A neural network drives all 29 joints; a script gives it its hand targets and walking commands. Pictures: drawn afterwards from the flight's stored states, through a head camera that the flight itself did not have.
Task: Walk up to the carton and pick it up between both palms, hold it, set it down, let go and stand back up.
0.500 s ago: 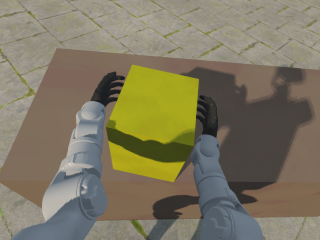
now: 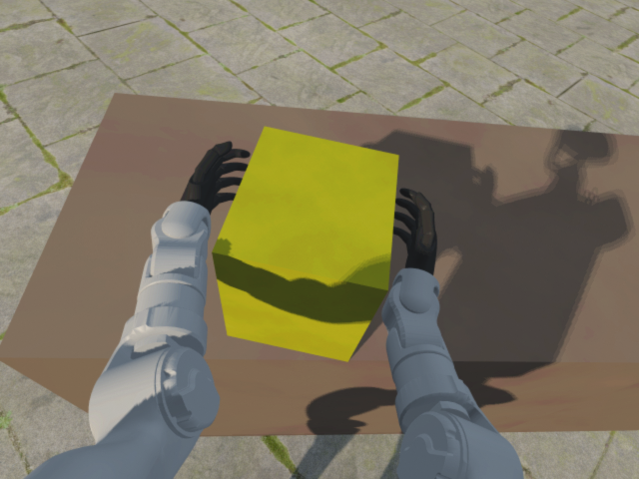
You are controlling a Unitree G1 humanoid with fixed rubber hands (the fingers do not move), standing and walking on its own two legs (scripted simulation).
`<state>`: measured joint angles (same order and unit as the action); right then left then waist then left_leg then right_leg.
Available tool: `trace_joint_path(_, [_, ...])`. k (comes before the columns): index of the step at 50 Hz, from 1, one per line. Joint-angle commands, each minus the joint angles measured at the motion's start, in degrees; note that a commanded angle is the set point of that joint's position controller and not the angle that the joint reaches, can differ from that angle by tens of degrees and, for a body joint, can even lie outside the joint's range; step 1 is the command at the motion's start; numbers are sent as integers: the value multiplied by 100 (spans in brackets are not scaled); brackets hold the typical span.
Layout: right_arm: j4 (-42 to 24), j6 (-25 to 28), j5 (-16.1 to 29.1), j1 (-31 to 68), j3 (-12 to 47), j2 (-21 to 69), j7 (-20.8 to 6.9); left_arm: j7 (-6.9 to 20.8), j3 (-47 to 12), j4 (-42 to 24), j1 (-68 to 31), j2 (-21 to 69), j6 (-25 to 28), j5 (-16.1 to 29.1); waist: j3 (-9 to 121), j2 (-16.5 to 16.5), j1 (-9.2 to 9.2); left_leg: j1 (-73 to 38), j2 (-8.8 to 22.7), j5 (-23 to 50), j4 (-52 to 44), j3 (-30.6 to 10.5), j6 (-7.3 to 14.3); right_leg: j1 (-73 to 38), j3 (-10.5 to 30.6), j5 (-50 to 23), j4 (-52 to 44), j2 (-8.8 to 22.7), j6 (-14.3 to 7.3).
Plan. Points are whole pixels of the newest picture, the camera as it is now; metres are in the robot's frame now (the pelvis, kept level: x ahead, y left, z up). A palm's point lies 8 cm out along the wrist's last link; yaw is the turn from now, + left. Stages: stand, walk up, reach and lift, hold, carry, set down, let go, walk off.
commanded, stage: set down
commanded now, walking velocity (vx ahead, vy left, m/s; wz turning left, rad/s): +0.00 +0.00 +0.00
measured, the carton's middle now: (308, 250) +0.42 +0.00 +0.00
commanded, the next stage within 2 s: none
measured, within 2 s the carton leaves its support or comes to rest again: neither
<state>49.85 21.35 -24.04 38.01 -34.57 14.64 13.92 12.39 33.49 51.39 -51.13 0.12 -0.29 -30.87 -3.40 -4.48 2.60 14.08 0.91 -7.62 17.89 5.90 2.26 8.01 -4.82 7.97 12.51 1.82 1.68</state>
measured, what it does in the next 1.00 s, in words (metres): stands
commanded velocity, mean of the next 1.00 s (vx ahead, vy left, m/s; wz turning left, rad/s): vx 0.00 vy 0.00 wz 0.00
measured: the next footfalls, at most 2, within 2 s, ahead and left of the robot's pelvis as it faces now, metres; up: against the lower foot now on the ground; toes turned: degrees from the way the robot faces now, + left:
none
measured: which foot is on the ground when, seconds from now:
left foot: down 0.00-1.00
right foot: down 0.00-1.00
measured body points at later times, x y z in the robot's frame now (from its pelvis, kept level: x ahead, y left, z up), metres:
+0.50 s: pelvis +0.00 +0.01 -0.01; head +0.08 +0.04 +0.43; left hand +0.47 +0.13 +0.05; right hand +0.39 -0.14 +0.01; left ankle +0.02 +0.09 -0.75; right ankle -0.02 -0.13 -0.75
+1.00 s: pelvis -0.03 +0.02 -0.02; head +0.00 +0.06 +0.43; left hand +0.46 +0.17 +0.11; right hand +0.39 -0.17 +0.09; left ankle +0.02 +0.10 -0.75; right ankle -0.02 -0.14 -0.75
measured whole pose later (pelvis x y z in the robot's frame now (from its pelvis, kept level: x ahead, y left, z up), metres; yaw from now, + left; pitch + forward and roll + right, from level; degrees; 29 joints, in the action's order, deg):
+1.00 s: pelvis -0.03 +0.02 -0.02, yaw -2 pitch +10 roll -4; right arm 67.9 6.7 14.4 51.9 -5.2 -4.1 16.9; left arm 0.5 -2.8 76.7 -61.2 -17.0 3.6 9.1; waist 8.3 -0.5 6.2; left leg 30.7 1.9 -11.7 31.7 3.2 2.9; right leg 23.3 -2.8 9.6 22.7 0.6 2.6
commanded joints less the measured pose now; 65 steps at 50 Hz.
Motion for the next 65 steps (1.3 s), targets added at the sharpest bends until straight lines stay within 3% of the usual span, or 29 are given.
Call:
trace_joint_path(1, [714, -133, -465, 1589, 1310, 2128, -575, 158, -935, 325, -1544, 2265, 77, -129, 1399, 650, 10, -1077, -14, 942, -66, 139, -101, -22, -325, -473, -9, -355, 100])
trace_joint_path(8, [814, -110, -458, 1427, 1214, 1903, -589, 97, -931, 267, -1411, 2110, 102, -141, 1351, 696, 21, -1212, 6, 1027, -1, 107, -136, 144, -346, -358, -9, -385, 85])
trace_joint_path(13, [808, -145, -289, 1243, 1077, 1209, -472, -75, -867, 274, -1343, 1368, 163, 40, 1314, 586, 92, -1109, 3, 797, -7, 103, -102, 132, -273, -340, 24, -344, 118])
trace_joint_path(16, [778, -169, 82, 1225, 1081, 462, -238, -365, -943, 249, -1414, 458, 312, 411, 1334, 548, 106, -811, 6, 435, -4, 86, -77, 176, -205, -277, 111, -307, 139])
trace_joint_path(18, [766, -139, 563, 1428, 1293, -64, -52, -648, -1380, 341, -1589, -109, 466, 966, 1795, 712, 141, -669, 37, 410, 139, 26, -141, 352, -150, -399, 232, -325, 92])
trace_joint_path(22, [760, 79, 1261, 2032, 1707, -331, 261, -1018, -1876, 836, -2058, -698, 933, 1877, 3395, 850, 171, -249, 5, 959, 786, -98, -226, 625, 5, -1384, 727, -335, 62])
trace_joint_path(27, [1213, 338, 1865, 2260, 2098, -681, 440, -1132, -1974, 1564, -2264, -1178, 1364, 2241, 4659, 964, 143, -134, -41, 2299, 1601, -252, -418, 764, 85, -2764, 1317, -432, 63])
trace_joint_path(31, [1428, 454, 2380, 2303, 2349, -1108, 472, -1133, -2124, 1709, -2225, -1349, 1398, 2432, 4615, 1064, 185, -614, -25, 3155, 1906, -330, -582, 1026, 28, -3090, 1357, -546, 33])
trace_joint_path(34, [1426, 377, 2705, 2303, 2505, -1415, 473, -1130, -2282, 1599, -2209, -1463, 1320, 2619, 4439, 1043, 270, -942, -6, 3306, 1884, -371, -644, 1088, 9, -2991, 1233, -596, 38])
trace_joint_path(40, [1095, -315, 3352, 2708, 2718, -2017, 410, -1164, -2815, 1310, -2606, -1839, 934, 3210, 4082, 1122, 326, -1074, 32, 2683, 1611, -392, -730, 1138, 10, -2072, 1024, -561, -16])
trace_joint_path(44, [1167, -979, 3663, 3110, 2832, -2273, 327, -1192, -3322, 1545, -3064, -1974, 661, 3700, 3773, 1255, 436, -1067, 103, 1991, 1430, -500, -732, 1528, -36, -1147, 904, -516, -146])
trace_joint_path(47, [1192, -1533, 3914, 3486, 2981, -2393, 268, -1190, -3772, 1949, -3332, -2060, 441, 4137, 3425, 1171, 512, -723, 135, 773, 1116, -592, -570, 1775, -48, -340, 864, -431, -209])
trace_joint_path(51, [838, -2106, 4064, 4116, 3082, -2459, 230, -1219, -4146, 2159, -3859, -2303, 277, 4630, 3421, 1000, 516, -366, 94, -156, 849, -635, -367, 1784, 5, 146, 898, -329, -224])
trace_joint_path(54, [925, -2503, 4025, 4369, 3083, -2488, 244, -1225, -4251, 2555, -4027, -2492, 120, 4737, 3229, 886, 536, -214, 82, -714, 644, -650, -228, 1693, 32, 511, 878, -308, -254])
trace_joint_path(60, [830, -2976, 3938, 4585, 2995, -2434, 396, -1204, -4205, 2604, -4259, -2797, -159, 4768, 3162, 847, 593, -291, 39, -770, 470, -585, -137, 1342, 102, 500, 742, -309, -280])
trace_joint_path(65, [736, -3222, 3892, 4540, 2920, -2373, 512, -1134, -4113, 2345, -4303, -2920, -401, 4702, 3013, 1021, 664, -498, 4, -396, 436, -540, -217, 1075, 103, 42, 647, -312, -286])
